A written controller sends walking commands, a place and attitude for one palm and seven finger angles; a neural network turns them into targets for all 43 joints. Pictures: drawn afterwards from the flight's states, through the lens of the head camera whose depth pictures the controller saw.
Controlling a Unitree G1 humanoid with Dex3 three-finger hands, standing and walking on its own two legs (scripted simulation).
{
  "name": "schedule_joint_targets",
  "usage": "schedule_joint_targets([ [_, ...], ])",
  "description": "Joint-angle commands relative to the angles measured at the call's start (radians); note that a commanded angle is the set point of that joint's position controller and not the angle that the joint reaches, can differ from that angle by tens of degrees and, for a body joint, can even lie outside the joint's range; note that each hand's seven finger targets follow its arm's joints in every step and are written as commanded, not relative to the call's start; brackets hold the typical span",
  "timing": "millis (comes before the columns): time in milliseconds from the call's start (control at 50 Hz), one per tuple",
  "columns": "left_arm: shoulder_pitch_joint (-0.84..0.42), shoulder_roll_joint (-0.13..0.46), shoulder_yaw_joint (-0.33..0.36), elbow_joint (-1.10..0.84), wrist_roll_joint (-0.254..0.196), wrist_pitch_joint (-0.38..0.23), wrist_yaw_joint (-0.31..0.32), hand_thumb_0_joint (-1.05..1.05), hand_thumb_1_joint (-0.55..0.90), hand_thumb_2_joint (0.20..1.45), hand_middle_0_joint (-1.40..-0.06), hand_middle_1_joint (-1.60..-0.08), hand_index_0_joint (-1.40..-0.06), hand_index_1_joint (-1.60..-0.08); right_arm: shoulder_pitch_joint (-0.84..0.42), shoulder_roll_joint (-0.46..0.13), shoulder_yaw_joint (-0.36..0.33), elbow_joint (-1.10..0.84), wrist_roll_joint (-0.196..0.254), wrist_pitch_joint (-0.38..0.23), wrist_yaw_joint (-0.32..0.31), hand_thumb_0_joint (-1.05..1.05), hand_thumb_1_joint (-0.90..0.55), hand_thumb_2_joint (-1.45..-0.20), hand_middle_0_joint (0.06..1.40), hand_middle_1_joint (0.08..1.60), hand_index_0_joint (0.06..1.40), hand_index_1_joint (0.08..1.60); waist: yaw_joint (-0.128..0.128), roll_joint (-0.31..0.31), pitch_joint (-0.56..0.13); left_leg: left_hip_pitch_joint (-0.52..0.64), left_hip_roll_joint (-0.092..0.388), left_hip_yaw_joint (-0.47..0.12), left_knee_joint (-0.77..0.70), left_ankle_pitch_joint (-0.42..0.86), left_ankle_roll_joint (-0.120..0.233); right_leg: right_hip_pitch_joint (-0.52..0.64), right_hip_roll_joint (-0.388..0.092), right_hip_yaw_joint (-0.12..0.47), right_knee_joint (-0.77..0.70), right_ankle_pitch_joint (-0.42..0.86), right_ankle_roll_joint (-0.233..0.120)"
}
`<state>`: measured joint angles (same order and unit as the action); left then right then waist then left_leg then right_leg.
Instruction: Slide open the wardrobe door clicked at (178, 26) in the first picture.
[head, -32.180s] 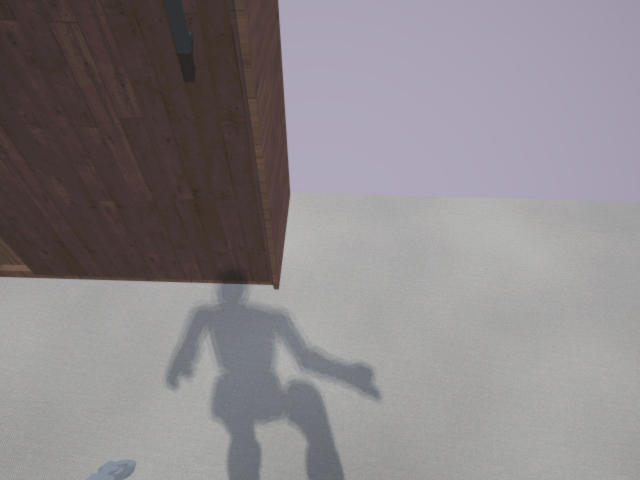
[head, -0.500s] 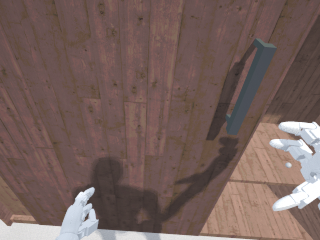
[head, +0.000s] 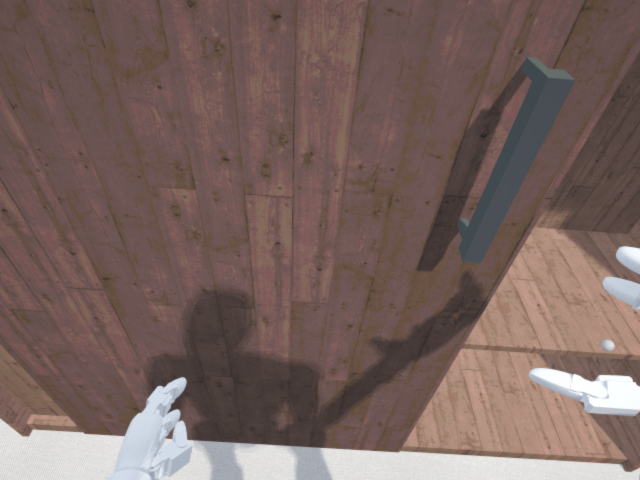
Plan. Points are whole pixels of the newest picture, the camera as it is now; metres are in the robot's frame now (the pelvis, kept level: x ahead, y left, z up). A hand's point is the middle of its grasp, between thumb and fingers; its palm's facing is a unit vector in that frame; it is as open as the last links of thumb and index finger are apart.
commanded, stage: draw the hand back to the body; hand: right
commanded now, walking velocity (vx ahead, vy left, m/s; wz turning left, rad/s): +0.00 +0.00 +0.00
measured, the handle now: (498, 170) +0.37 -0.19 +0.26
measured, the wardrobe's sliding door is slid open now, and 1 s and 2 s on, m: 0.70 0.70 0.70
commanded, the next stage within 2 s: step back with the hand held close in 0.84 s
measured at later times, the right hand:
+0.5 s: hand (604, 347) +0.21 -0.27 +0.16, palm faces +0.44 +0.82 -0.37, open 8.4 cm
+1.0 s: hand (613, 351) +0.20 -0.27 +0.17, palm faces +0.45 +0.81 -0.37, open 7.4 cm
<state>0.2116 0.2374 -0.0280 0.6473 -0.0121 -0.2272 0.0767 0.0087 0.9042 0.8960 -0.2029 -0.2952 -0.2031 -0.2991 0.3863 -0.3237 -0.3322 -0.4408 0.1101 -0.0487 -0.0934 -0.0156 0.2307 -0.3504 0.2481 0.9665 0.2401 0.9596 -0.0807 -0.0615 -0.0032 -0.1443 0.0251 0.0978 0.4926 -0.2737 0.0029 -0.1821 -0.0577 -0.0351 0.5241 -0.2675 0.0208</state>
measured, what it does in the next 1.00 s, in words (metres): stands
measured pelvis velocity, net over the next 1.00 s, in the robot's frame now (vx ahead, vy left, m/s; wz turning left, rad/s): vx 0.01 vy -0.01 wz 0.01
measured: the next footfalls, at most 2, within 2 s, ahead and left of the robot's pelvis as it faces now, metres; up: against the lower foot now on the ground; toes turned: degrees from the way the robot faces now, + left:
none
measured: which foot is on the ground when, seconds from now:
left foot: down 0.00-1.00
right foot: down 0.00-1.00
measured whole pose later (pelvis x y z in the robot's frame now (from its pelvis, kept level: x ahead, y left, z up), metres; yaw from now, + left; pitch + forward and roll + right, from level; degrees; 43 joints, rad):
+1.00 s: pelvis +0.01 -0.01 +0.00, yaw +1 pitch -5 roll +1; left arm 0.21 0.22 -0.02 0.64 0.00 -0.13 0.08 0.01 0.90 0.90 -0.20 -0.30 -0.20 -0.30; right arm 0.46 -0.34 -0.33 -0.41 0.07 -0.08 -0.11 0.01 -0.89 -0.89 0.22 0.31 0.21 0.30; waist -0.08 -0.05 0.00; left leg -0.09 0.04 0.08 0.43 -0.25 -0.02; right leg -0.13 -0.04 -0.06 0.47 -0.26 0.00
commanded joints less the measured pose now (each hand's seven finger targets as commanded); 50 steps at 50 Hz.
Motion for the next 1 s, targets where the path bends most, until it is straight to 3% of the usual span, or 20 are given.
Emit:
schedule_joint_targets([
  [0,-0.162,0.103,0.051,-0.155,0.004,-0.051,0.012,0.000,0.900,0.900,-0.200,-0.300,-0.200,-0.300,-0.135,-0.205,-0.090,-0.186,-0.021,-0.115,-0.034,0.000,-0.102,-0.515,0.227,0.767,0.227,0.767,0.010,0.024,-0.064,-0.036,0.020,-0.058,-0.129,0.075,0.004,0.064,0.027,0.009,-0.097,0.079,-0.052],
  [80,-0.166,0.094,0.052,-0.156,0.006,-0.037,0.011,0.000,0.900,0.900,-0.200,-0.300,-0.200,-0.300,-0.107,-0.187,-0.082,-0.198,-0.026,-0.129,-0.035,0.000,-0.248,-0.585,0.223,0.683,0.223,0.683,0.005,0.014,-0.073,-0.009,0.017,-0.051,-0.109,0.126,0.006,0.071,0.027,0.012,-0.107,0.124,-0.047],
  [160,-0.160,0.090,0.055,-0.160,0.008,-0.022,0.006,0.000,0.900,0.900,-0.200,-0.300,-0.200,-0.300,-0.019,-0.192,-0.103,-0.194,-0.026,-0.129,-0.031,0.000,-0.393,-0.655,0.218,0.598,0.218,0.598,-0.005,0.041,-0.080,0.024,0.012,-0.045,-0.088,0.223,0.008,0.069,0.022,0.013,-0.107,0.209,-0.044],
  [220,-0.156,0.089,0.055,-0.163,0.007,-0.006,0.004,0.000,0.900,0.900,-0.200,-0.300,-0.200,-0.300,0.011,-0.179,-0.098,-0.179,-0.028,-0.122,-0.027,0.000,-0.501,-0.707,0.214,0.534,0.214,0.534,-0.002,0.017,-0.044,0.010,0.009,-0.043,-0.098,0.220,0.008,0.061,0.017,0.010,-0.114,0.214,-0.040],
  [260,-0.156,0.091,0.057,-0.169,0.005,0.001,0.004,0.000,0.900,0.900,-0.200,-0.300,-0.200,-0.300,0.000,-0.189,-0.105,-0.195,-0.028,-0.121,-0.026,0.000,-0.574,-0.743,0.211,0.491,0.211,0.491,0.001,0.032,-0.044,0.009,0.006,-0.045,-0.098,0.214,0.007,0.064,0.016,0.012,-0.115,0.209,-0.039],
  [340,-0.150,0.092,0.057,-0.176,0.006,0.010,0.004,0.000,0.900,0.900,-0.200,-0.300,-0.200,-0.300,-0.006,-0.183,-0.098,-0.214,-0.030,-0.114,-0.027,0.000,-0.719,-0.813,0.206,0.406,0.206,0.406,0.001,-0.005,-0.051,0.013,0.005,-0.044,-0.101,0.207,0.009,0.072,0.015,0.016,-0.123,0.214,-0.035],
  [440,-0.146,0.091,0.058,-0.179,0.008,0.019,0.007,0.000,0.900,0.900,-0.200,-0.300,-0.200,-0.300,0.016,-0.183,-0.102,-0.207,-0.030,-0.103,-0.029,0.000,-0.900,-0.900,0.200,0.300,0.200,0.300,0.002,0.020,-0.054,0.020,0.004,-0.042,-0.104,0.236,0.008,0.077,0.017,0.013,-0.118,0.239,-0.037],
  [520,-0.146,0.094,0.055,-0.175,0.011,0.017,0.007,0.000,0.900,0.900,-0.200,-0.300,-0.200,-0.300,-0.011,-0.182,-0.091,-0.231,-0.037,-0.098,-0.034,0.000,-0.900,-0.900,0.200,0.300,0.200,0.300,0.006,-0.026,-0.057,0.022,0.003,-0.039,-0.106,0.237,0.011,0.087,0.020,0.017,-0.120,0.251,-0.036],
  [680,-0.152,0.088,0.051,-0.178,0.012,0.026,0.007,0.000,0.900,0.900,-0.200,-0.300,-0.200,-0.300,-0.013,-0.180,-0.095,-0.204,-0.033,-0.085,-0.033,0.000,-0.900,-0.900,0.200,0.300,0.200,0.300,0.003,0.018,-0.030,0.019,-0.001,-0.038,-0.115,0.203,0.010,0.071,0.021,0.021,-0.133,0.209,-0.034],
  [720,-0.154,0.089,0.051,-0.175,0.012,0.029,0.006,0.000,0.900,0.900,-0.200,-0.300,-0.200,-0.300,-0.003,-0.173,-0.092,-0.199,-0.034,-0.086,-0.032,0.000,-0.900,-0.900,0.200,0.300,0.200,0.300,0.003,-0.013,-0.038,0.025,0.000,-0.040,-0.119,0.207,0.012,0.079,0.021,0.018,-0.135,0.215,-0.034],
  [840,-0.158,0.089,0.051,-0.180,0.013,0.029,0.006,0.000,0.900,0.900,-0.200,-0.300,-0.200,-0.300,-0.002,-0.183,-0.100,-0.209,-0.032,-0.089,-0.031,0.000,-0.900,-0.900,0.200,0.300,0.200,0.300,0.000,0.017,-0.039,0.028,-0.002,-0.040,-0.126,0.188,0.011,0.069,0.021,0.021,-0.137,0.189,-0.035],
  [920,-0.157,0.088,0.054,-0.175,0.012,0.028,0.008,0.000,0.900,0.900,-0.200,-0.300,-0.200,-0.300,0.009,-0.182,-0.103,-0.200,-0.032,-0.093,-0.031,0.000,-0.900,-0.900,0.200,0.300,0.200,0.300,0.001,0.000,-0.038,0.021,-0.001,-0.043,-0.136,0.181,0.011,0.079,0.024,0.015,-0.136,0.184,-0.037],
  [940,-0.147,0.095,0.055,-0.152,0.007,0.040,0.014,0.000,0.900,0.900,-0.200,-0.300,-0.200,-0.300,-0.061,-0.222,-0.144,-0.101,-0.033,-0.082,-0.041,0.000,-0.900,-0.900,0.200,0.300,0.200,0.300,0.014,0.027,-0.008,0.004,-0.004,-0.041,-0.141,0.161,0.011,0.065,0.022,0.010,-0.142,0.165,-0.034],
  [960,-0.120,0.097,0.047,-0.188,0.003,0.063,0.005,0.000,0.900,0.900,-0.200,-0.300,-0.200,-0.300,-0.236,-0.336,-0.260,-0.211,-0.038,-0.131,-0.045,0.000,-0.900,-0.900,0.200,0.300,0.200,0.300,0.036,0.056,0.074,-0.087,0.045,-0.140,-0.204,0.218,0.003,-0.014,0.001,0.010,-0.112,0.088,-0.053],
  [980,-0.123,0.080,0.043,-0.159,0.008,0.075,0.005,0.000,0.900,0.900,-0.200,-0.300,-0.200,-0.300,-0.142,-0.257,-0.194,-0.121,-0.042,-0.139,-0.033,0.000,-0.900,-0.900,0.200,0.300,0.200,0.300,0.052,0.101,0.063,-0.107,0.070,-0.144,-0.212,0.238,0.005,0.000,0.009,0.015,-0.080,0.076,-0.057],
])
